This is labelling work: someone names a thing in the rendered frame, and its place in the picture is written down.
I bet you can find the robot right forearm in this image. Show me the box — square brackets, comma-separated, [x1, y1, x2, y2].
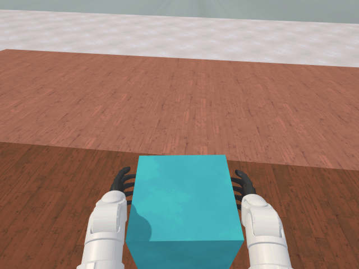
[241, 194, 293, 269]

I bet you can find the carton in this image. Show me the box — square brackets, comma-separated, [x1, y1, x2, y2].
[126, 155, 244, 269]

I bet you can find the left robot hand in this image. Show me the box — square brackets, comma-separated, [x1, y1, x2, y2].
[110, 166, 136, 205]

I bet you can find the right robot hand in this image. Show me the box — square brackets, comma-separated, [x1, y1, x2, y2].
[231, 170, 256, 210]

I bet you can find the robot left forearm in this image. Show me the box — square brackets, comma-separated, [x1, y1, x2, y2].
[76, 191, 127, 269]

